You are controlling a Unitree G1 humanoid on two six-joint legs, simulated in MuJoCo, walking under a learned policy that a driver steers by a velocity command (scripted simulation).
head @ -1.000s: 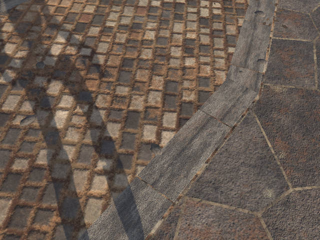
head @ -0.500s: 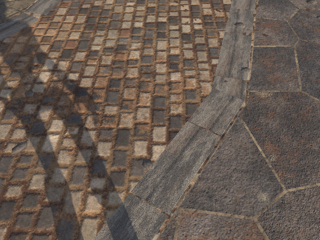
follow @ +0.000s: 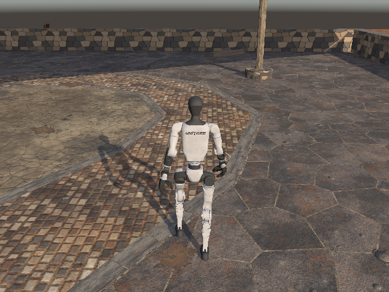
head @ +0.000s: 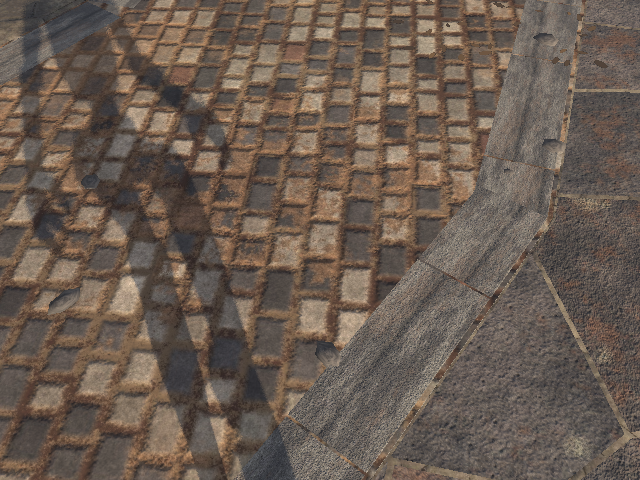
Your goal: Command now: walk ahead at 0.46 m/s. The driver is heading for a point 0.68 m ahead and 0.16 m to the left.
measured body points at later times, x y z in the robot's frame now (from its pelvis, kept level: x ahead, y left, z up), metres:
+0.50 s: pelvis +0.27 +0.05 +0.00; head +0.29 +0.06 +0.45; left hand +0.42 +0.29 -0.13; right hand +0.22 -0.20 -0.14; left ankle +0.21 +0.11 -0.74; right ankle +0.43 -0.10 -0.68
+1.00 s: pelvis +0.55 +0.01 +0.00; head +0.57 +0.00 +0.45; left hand +0.50 +0.26 -0.14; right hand +0.69 -0.23 -0.13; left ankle +0.62 +0.17 -0.68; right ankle +0.52 -0.06 -0.74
